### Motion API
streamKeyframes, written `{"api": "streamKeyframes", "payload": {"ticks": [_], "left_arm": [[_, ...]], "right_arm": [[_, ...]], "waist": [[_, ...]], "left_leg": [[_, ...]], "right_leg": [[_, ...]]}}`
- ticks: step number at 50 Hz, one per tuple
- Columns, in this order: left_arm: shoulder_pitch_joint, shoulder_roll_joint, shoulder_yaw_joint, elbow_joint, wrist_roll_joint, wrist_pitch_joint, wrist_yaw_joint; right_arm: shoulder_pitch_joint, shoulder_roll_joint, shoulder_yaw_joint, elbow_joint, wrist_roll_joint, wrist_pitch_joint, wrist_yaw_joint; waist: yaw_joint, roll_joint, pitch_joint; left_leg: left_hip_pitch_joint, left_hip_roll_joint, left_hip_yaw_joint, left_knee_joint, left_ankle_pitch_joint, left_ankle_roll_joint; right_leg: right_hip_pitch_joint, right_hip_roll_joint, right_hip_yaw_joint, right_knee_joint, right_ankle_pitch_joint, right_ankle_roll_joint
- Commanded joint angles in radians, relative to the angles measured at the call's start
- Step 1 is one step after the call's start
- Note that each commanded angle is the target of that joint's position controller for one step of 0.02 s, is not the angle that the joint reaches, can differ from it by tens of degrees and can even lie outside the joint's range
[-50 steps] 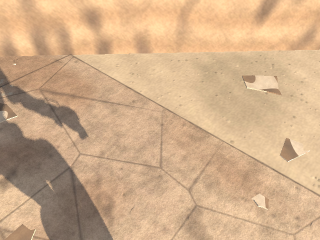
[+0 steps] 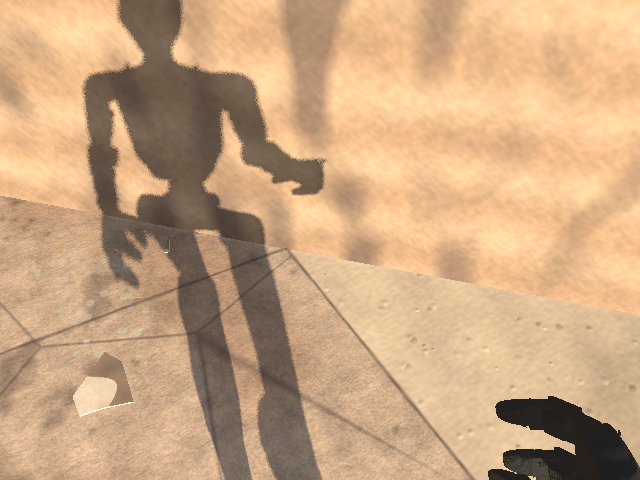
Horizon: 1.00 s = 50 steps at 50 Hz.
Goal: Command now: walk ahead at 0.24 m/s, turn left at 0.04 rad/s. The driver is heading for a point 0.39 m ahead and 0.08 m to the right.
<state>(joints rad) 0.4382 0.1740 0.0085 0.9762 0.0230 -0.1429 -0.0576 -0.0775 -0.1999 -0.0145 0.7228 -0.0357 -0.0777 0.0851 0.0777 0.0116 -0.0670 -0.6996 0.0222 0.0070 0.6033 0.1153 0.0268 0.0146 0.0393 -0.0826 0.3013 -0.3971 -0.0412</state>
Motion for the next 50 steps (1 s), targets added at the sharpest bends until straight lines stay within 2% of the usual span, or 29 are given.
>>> {"api": "streamKeyframes", "payload": {"ticks": [1, 2, 3, 4, 5, 6, 7, 8, 9, 10, 11, 13, 17, 20, 21, 22, 24, 25, 26, 28, 34, 39, 42, 43, 44, 45, 46, 47, 50], "left_arm": [[-0.036, 0.222, 0.064, -0.042, -0.013, 0.002, 0.013], [-0.074, 0.206, 0.058, -0.068, -0.018, 0.006, 0.007], [0.079, 0.049, 0.015, -0.076, -0.003, 0.008, 0.019], [0.152, 0.023, -0.005, -0.073, 0.01, 0.009, 0.009], [-0.032, 0.141, 0.041, -0.112, 0.004, 0.035, -0.003], [-0.083, 0.146, 0.056, -0.131, 0.009, 0.041, 0.007], [-0.044, 0.136, 0.053, -0.101, 0.033, 0.045, 0.021], [-0.02, 0.059, 0.032, -0.086, 0.05, 0.045, 0.021], [-0.011, 0.03, 0.024, -0.075, 0.052, 0.049, 0.013], [0.026, 0.039, 0.032, -0.066, 0.039, 0.057, 0.004], [0.028, 0.052, 0.038, -0.07, 0.019, 0.061, -0.007], [0.002, 0.083, 0.044, -0.088, 0.014, 0.056, -0.01], [-0.102, 0.104, 0.043, -0.138, 0.024, 0.045, 0.026], [-0.124, 0.122, 0.052, -0.154, 0.003, 0.044, 0.023], [-0.162, 0.156, 0.085, -0.192, -0.084, 0.089, 0.055], [-0.161, 0.204, 0.096, -0.201, -0.063, 0.111, 0.067], [-0.164, 0.341, 0.135, -0.254, -0.024, 0.146, 0.095], [-0.102, 0.327, 0.137, -0.254, 0.002, 0.146, 0.089], [-0.11, 0.289, 0.131, -0.262, 0.009, 0.135, 0.085], [-0.231, 0.241, 0.12, -0.299, -0.029, 0.128, 0.092], [-0.251, 0.234, 0.123, -0.327, -0.037, 0.147, 0.116], [-0.276, 0.25, 0.127, -0.363, -0.035, 0.168, 0.114], [-0.3, 0.229, 0.114, -0.381, -0.046, 0.181, 0.117], [-0.273, 0.199, 0.105, -0.384, -0.036, 0.184, 0.12], [-0.24, 0.154, 0.094, -0.404, -0.028, 0.177, 0.116], [-0.288, 0.22, 0.111, -0.423, -0.018, 0.159, 0.11], [-0.299, 0.282, 0.134, -0.406, -0.031, 0.152, 0.102], [-0.278, 0.275, 0.138, -0.379, -0.039, 0.155, 0.099], [-0.261, 0.185, 0.111, -0.357, -0.028, 0.171, 0.102]], "right_arm": [[0.062, -0.143, -0.059, -0.001, 0.023, -0.034, -0.032], [0.201, -0.174, -0.066, 0.046, 0.039, -0.047, -0.054], [0.287, -0.225, -0.069, 0.058, 0.018, -0.05, -0.063], [0.424, -0.192, -0.06, 0.068, 0.007, -0.038, -0.064], [0.54, -0.211, -0.087, 0.111, -0.013, -0.031, -0.084], [0.395, -0.242, -0.101, 0.111, 0.011, -0.04, -0.096], [0.2, -0.153, -0.077, 0.062, 0.045, -0.04, -0.102], [0.106, -0.066, -0.041, 0.042, 0.069, -0.039, -0.095], [0.068, -0.056, -0.04, 0.023, 0.066, -0.036, -0.086], [0.027, -0.113, -0.064, 0.002, 0.049, -0.036, -0.084], [0.01, -0.179, -0.092, -0.016, 0.031, -0.043, -0.087], [0.061, -0.227, -0.128, -0.018, 0.016, -0.05, -0.102], [0.119, -0.165, -0.129, 0.0, 0.016, -0.06, -0.122], [0.075, -0.168, -0.135, -0.02, 0.016, -0.059, -0.124], [0.115, -0.195, -0.119, 0.025, 0.056, 0.018, -0.126], [0.162, -0.141, -0.112, 0.035, 0.07, 0.055, -0.128], [0.164, -0.087, -0.097, 0.004, 0.036, 0.091, -0.134], [0.08, -0.105, -0.099, -0.028, 0.028, 0.094, -0.139], [0.048, -0.113, -0.1, -0.032, 0.035, 0.094, -0.137], [0.084, -0.14, -0.11, -0.004, 0.032, 0.094, -0.143], [0.056, -0.085, -0.081, -0.027, 0.042, 0.079, -0.15], [0.1, -0.112, -0.077, -0.021, 0.053, 0.072, -0.126], [0.187, -0.115, -0.077, 0.004, 0.046, 0.059, -0.103], [0.215, -0.154, -0.087, 0.008, 0.03, 0.059, -0.101], [0.196, -0.246, -0.105, -0.004, 0.01, 0.067, -0.106], [0.202, -0.219, -0.101, -0.019, -0.016, 0.06, -0.105], [0.167, -0.197, -0.095, -0.042, -0.013, 0.055, -0.112], [0.116, -0.175, -0.09, -0.051, 0.003, 0.054, -0.119], [0.096, -0.12, -0.063, -0.05, 0.033, 0.059, -0.129]], "waist": [[-0.138, -0.091, 0.008], [-0.178, -0.061, -0.126], [-0.116, 0.117, -0.402], [-0.157, 0.272, -0.589], [-0.246, 0.116, -0.452], [-0.164, 0.099, -0.224], [-0.08, 0.067, -0.111], [-0.014, 0.078, -0.06], [0.014, 0.058, -0.06], [0.04, 0.031, -0.094], [0.036, 0.024, -0.104], [-0.018, 0.052, -0.101], [-0.045, 0.05, -0.036], [-0.036, 0.054, -0.04], [-0.013, 0.19, -0.096], [-0.032, 0.122, -0.069], [-0.078, -0.307, 0.036], [-0.007, -0.27, -0.002], [-0.012, -0.2, -0.014], [-0.064, -0.129, -0.029], [-0.062, -0.162, -0.089], [-0.055, -0.2, -0.088], [-0.098, -0.173, -0.081], [-0.09, -0.093, -0.086], [-0.032, 0.186, -0.06], [-0.082, 0.297, -0.046], [-0.078, 0.199, -0.031], [-0.051, 0.138, -0.013], [-0.042, 0.099, 0.009]], "left_leg": [[0.262, -0.055, 0.036, -0.15, 0.133, 0.045], [0.551, -0.019, 0.005, -0.125, 0.315, 0.113], [1.098, 0.214, -0.162, 0.048, 0.801, 0.344], [1.315, 0.475, -0.517, -0.052, 0.879, 0.537], [1.146, 0.422, -0.495, -0.142, 0.664, 0.421], [0.858, 0.38, -0.36, -0.224, 0.394, 0.332], [0.617, 0.31, -0.264, -0.308, 0.22, 0.269], [0.46, 0.262, -0.192, -0.337, 0.19, 0.228], [0.352, 0.233, -0.133, -0.357, 0.205, 0.208], [0.27, 0.204, -0.065, -0.362, 0.218, 0.204], [0.267, 0.186, -0.011, -0.368, 0.176, 0.212], [0.313, 0.21, 0.001, -0.39, 0.039, 0.243], [0.418, 0.326, -0.08, -0.416, -0.135, 0.253], [0.495, 0.324, -0.04, -0.372, -0.144, 0.217], [0.542, 0.242, 0.059, -0.236, -0.057, 0.142], [0.532, 0.195, 0.101, -0.161, -0.102, 0.085], [0.156, -0.03, 0.178, 0.215, -0.634, -0.073], [0.043, -0.049, 0.038, 0.409, -0.743, -0.071], [-0.009, -0.033, -0.033, 0.499, -0.696, -0.055], [-0.028, 0.0, -0.075, 0.524, -0.574, -0.059], [0.106, -0.041, -0.057, 0.292, -0.472, -0.094], [0.249, -0.062, -0.055, 0.099, -0.483, -0.084], [0.443, -0.052, -0.025, -0.181, -0.29, -0.041], [0.552, 0.054, -0.109, -0.219, -0.225, 0.0], [0.62, 0.257, -0.335, -0.242, -0.011, 0.124], [0.542, 0.401, -0.525, -0.305, 0.024, 0.288], [0.521, 0.374, -0.482, -0.309, -0.021, 0.3], [0.508, 0.305, -0.385, -0.289, -0.059, 0.247], [0.485, 0.201, -0.232, -0.269, -0.04, 0.19]], "right_leg": [[-0.006, -0.192, 0.071, 0.167, 1.208, 0.039], [-0.09, -0.161, 0.074, 0.264, 1.162, 0.086], [-0.402, -0.097, 0.074, 0.507, 0.731, 0.148], [-0.599, 0.034, 0.094, 0.857, -0.26, 0.204], [-0.655, 0.011, 0.166, 1.021, -0.313, 0.157], [-0.681, -0.054, 0.168, 1.01, -0.27, 0.116], [-0.605, -0.113, 0.167, 0.91, -0.233, 0.105], [-0.511, -0.148, 0.17, 0.791, -0.216, 0.114], [-0.405, -0.153, 0.134, 0.753, -0.187, 0.128], [-0.296, -0.129, 0.087, 0.749, -0.115, 0.135], [-0.296, -0.108, 0.043, 0.713, -0.071, 0.148], [-0.346, -0.102, 0.023, 0.7, 0.0, 0.145], [-0.43, -0.179, 0.101, 0.581, 0.039, 0.072], [-0.382, -0.15, 0.07, 0.411, 0.129, 0.017], [-0.367, -0.124, 0.033, 0.296, 0.189, 0.009], [-0.349, -0.101, 0.053, 0.207, 0.3, -0.019], [-0.218, -0.358, 0.48, 0.046, 0.673, -0.195], [-0.196, -0.406, 0.552, 0.017, 0.598, -0.28], [-0.183, -0.369, 0.531, 0.016, 0.523, -0.262], [-0.177, -0.305, 0.436, 0.058, 0.537, -0.184], [-0.167, -0.224, 0.375, 0.114, 0.613, -0.165], [-0.194, -0.227, 0.473, 0.12, 0.545, -0.176], [-0.261, -0.171, 0.464, 0.178, 0.455, -0.114], [-0.359, -0.119, 0.42, 0.257, 0.285, -0.066], [-0.553, 0.045, 0.252, 0.436, -0.035, -0.004], [-0.625, 0.061, 0.229, 0.66, -0.255, 0.051], [-0.629, 0.044, 0.274, 0.839, -0.215, 0.066], [-0.635, 0.042, 0.272, 0.904, -0.151, 0.081], [-0.585, 0.024, 0.232, 0.905, -0.045, 0.123]]}}
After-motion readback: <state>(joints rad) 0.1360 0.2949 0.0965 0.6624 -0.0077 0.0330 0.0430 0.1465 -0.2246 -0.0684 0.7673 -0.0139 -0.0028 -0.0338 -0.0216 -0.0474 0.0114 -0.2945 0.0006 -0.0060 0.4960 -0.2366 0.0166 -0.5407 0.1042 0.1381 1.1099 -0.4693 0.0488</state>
